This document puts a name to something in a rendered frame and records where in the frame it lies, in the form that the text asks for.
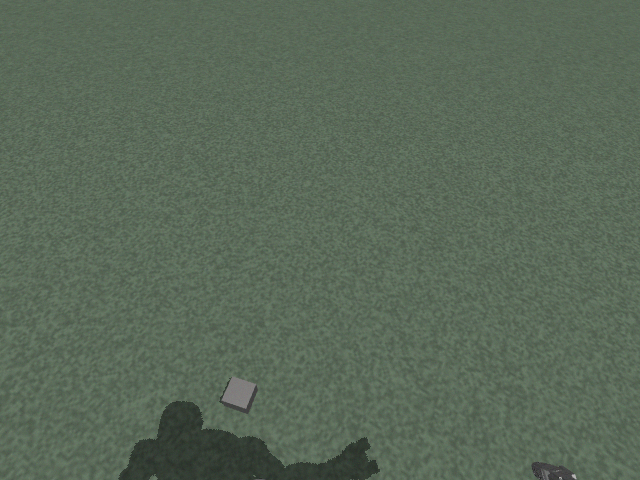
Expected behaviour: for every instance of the right robot hand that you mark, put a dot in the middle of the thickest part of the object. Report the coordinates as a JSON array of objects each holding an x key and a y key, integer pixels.
[{"x": 544, "y": 471}]

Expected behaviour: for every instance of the small box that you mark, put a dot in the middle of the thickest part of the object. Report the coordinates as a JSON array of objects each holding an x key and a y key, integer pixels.
[{"x": 239, "y": 395}]

